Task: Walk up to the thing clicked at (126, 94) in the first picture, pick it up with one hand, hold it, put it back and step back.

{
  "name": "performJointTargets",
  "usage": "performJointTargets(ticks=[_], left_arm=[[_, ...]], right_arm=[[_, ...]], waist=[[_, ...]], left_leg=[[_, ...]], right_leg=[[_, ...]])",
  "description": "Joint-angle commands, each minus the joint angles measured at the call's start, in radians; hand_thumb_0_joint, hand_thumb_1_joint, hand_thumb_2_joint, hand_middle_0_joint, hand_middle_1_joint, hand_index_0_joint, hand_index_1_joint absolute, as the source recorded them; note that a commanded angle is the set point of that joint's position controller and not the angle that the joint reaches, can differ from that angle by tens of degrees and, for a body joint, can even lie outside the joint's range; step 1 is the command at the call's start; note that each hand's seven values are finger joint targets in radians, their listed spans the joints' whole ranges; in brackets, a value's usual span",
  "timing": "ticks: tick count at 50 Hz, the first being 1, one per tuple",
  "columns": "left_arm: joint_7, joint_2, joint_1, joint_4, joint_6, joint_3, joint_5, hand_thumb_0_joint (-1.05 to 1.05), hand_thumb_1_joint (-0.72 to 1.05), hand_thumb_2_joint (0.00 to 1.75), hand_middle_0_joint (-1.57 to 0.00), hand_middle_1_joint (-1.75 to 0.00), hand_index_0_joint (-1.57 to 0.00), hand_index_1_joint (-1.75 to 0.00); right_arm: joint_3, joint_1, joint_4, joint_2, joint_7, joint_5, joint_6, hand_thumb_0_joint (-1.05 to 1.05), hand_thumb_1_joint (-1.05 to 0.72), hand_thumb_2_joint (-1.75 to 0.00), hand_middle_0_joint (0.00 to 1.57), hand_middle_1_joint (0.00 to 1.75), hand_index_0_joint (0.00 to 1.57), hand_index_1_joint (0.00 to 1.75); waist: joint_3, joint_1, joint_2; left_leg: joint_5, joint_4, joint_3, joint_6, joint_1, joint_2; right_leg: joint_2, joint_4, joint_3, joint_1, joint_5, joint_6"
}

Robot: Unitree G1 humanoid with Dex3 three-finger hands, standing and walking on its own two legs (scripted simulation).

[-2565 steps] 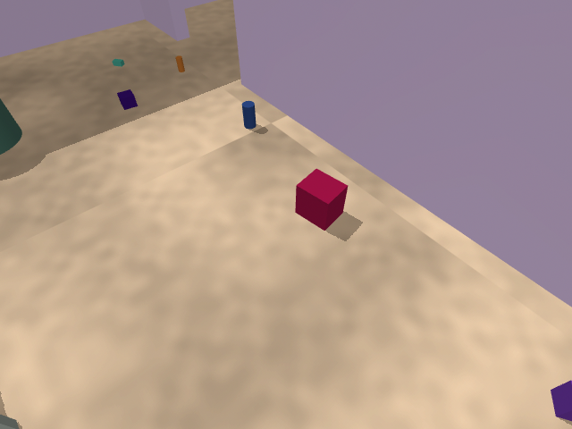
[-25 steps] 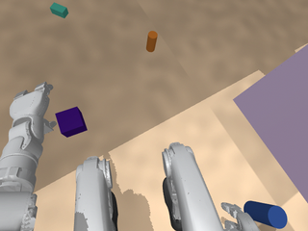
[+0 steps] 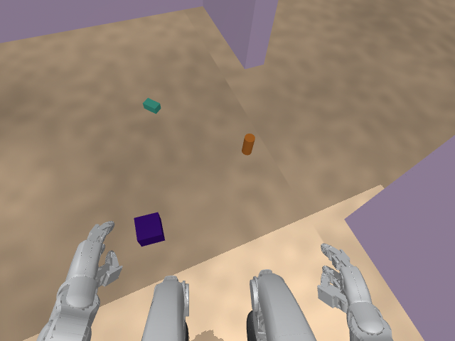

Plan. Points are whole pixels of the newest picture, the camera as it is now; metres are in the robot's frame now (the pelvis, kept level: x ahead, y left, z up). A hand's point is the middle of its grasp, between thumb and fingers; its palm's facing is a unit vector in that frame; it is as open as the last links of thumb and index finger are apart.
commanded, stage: home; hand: left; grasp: from above
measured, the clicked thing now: (149, 229) +0.49 +0.22 -0.56
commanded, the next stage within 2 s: none
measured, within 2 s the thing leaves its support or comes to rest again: neither
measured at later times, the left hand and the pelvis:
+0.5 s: hand (76, 288) +0.22 +0.19 +0.07, palm faces +0.09 -0.97 -0.22, open 7.4 cm; pelvis +0.06 +0.00 +0.11, yaw +2 degrees
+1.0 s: hand (81, 290) +0.22 +0.18 +0.07, palm faces +0.08 -0.97 -0.21, open 7.5 cm; pelvis +0.06 +0.00 +0.11, yaw +2 degrees
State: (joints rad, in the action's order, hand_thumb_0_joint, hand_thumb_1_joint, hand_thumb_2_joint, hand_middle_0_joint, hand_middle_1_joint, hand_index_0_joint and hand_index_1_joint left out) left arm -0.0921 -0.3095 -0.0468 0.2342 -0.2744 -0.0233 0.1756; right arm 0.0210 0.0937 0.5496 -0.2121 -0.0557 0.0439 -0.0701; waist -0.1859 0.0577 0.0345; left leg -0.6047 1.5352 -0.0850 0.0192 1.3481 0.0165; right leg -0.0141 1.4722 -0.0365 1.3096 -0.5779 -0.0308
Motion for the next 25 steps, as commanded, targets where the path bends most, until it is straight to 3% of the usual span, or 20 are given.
performJointTargets(ticks=[1, 9, 13, 18, 23, 25], left_arm=[[-0.025, -0.106, 0.013, -0.272, -0.002, 0.082, -0.085, 0.0, 0.9, 0.9, -0.2, -0.3, -0.2, -0.3], [-0.014, -0.036, -0.235, -0.416, -0.095, 0.114, -0.203, 0.0, 0.9, 0.9, -0.2, -0.3, -0.2, -0.3], [-0.002, -0.016, -0.334, -0.513, -0.129, 0.119, -0.235, 0.0, 0.9, 0.9, -0.2, -0.3, -0.2, -0.3], [0.022, -0.001, -0.442, -0.554, -0.15, 0.112, -0.24, 0.0, 0.9, 0.9, -0.2, -0.3, -0.2, -0.3], [0.049, 0.002, -0.468, -0.577, -0.151, 0.106, -0.233, 0.0, 0.9, 0.9, -0.2, -0.3, -0.2, -0.3], [0.057, -0.002, -0.457, -0.563, -0.151, 0.106, -0.23, 0.0, 0.9, 0.9, -0.2, -0.3, -0.2, -0.3]], right_arm=[[-0.048, 0.047, -0.128, -0.143, -0.043, -0.001, -0.069, 0.0, -0.9, -0.9, 0.2, 0.3, 0.2, 0.3], [-0.017, 0.118, -0.165, -0.114, -0.104, -0.005, -0.111, 0.0, -0.9, -0.9, 0.2, 0.3, 0.2, 0.3], [-0.016, 0.134, -0.187, -0.105, -0.127, -0.01, -0.135, 0.0, -0.9, -0.9, 0.2, 0.3, 0.2, 0.3], [-0.023, 0.147, -0.2, -0.107, -0.141, -0.018, -0.159, 0.0, -0.9, -0.9, 0.2, 0.3, 0.2, 0.3], [-0.037, 0.153, -0.201, -0.121, -0.14, -0.027, -0.181, 0.0, -0.9, -0.9, 0.2, 0.3, 0.2, 0.3], [-0.038, 0.147, -0.2, -0.126, -0.138, -0.029, -0.189, 0.0, -0.9, -0.9, 0.2, 0.3, 0.2, 0.3]], waist=[[-0.318, 0.024, 0.07], [-0.232, 0.005, 0.044], [-0.165, -0.003, 0.052], [-0.101, -0.005, 0.014], [-0.083, -0.006, 0.002], [-0.045, -0.002, -0.003]], left_leg=[[0.092, -0.381, -0.007, -0.029, -0.426, -0.005], [0.257, -0.539, 0.014, -0.028, -0.598, -0.009], [0.288, -0.612, 0.027, -0.027, -0.66, -0.013], [0.352, -0.654, 0.027, -0.029, -0.703, -0.014], [0.406, -0.674, 0.034, -0.027, -0.744, -0.013], [0.377, -0.683, 0.033, -0.029, -0.739, -0.016]], right_leg=[[0.026, -0.323, -0.004, -0.303, 0.114, 0.047], [0.032, -0.509, -0.015, -0.554, 0.252, 0.041], [0.034, -0.595, -0.022, -0.637, 0.28, 0.037], [0.04, -0.642, -0.038, -0.68, 0.325, 0.036], [0.043, -0.652, -0.052, -0.703, 0.358, 0.034], [0.041, -0.664, -0.052, -0.698, 0.338, 0.032]])
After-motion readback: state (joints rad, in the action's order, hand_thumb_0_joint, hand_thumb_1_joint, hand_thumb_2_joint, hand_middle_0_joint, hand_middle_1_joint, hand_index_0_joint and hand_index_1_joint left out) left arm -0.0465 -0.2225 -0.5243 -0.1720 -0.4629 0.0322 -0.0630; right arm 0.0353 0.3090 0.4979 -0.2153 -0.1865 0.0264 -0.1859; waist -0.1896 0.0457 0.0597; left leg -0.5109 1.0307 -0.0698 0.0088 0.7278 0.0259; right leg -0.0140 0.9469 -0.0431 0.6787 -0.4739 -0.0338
